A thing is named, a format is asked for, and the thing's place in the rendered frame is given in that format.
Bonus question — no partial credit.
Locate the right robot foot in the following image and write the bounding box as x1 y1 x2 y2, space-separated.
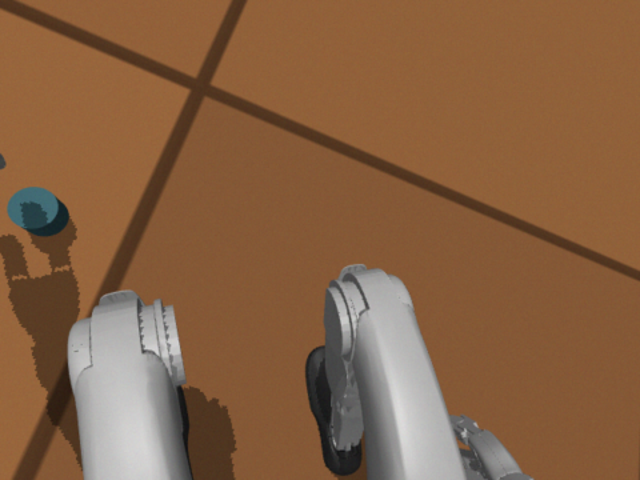
305 346 362 476

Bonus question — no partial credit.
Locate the tin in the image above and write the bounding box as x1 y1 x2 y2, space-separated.
7 187 69 237

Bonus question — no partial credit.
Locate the left robot foot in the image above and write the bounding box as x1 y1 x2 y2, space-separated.
177 385 193 480

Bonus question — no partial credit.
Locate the right robot hand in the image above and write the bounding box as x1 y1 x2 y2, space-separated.
449 414 523 480

